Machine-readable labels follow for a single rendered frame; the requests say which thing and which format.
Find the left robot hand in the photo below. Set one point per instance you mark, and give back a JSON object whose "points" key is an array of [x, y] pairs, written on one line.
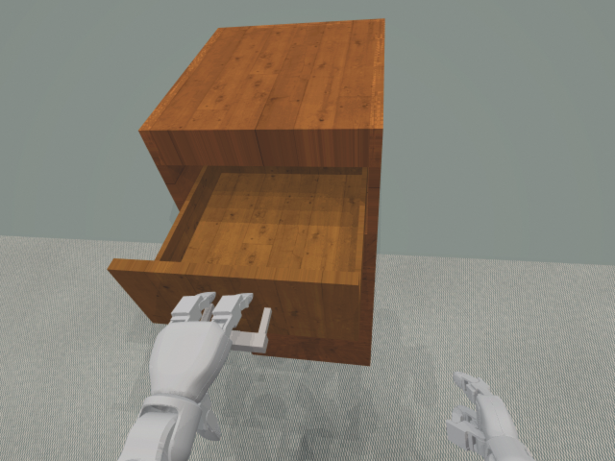
{"points": [[189, 354]]}

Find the right robot hand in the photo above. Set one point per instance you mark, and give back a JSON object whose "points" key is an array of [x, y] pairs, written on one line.
{"points": [[470, 429]]}

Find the cabinet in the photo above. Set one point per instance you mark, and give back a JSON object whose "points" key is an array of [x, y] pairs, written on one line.
{"points": [[303, 94]]}

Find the drawer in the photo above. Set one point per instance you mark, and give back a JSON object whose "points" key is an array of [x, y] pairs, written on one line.
{"points": [[291, 235]]}

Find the left robot forearm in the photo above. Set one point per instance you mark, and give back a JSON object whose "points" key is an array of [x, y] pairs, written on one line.
{"points": [[165, 430]]}

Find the handle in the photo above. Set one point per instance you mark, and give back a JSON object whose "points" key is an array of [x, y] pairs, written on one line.
{"points": [[246, 341]]}

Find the right robot forearm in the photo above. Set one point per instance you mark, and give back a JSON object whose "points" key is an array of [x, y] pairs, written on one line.
{"points": [[504, 448]]}

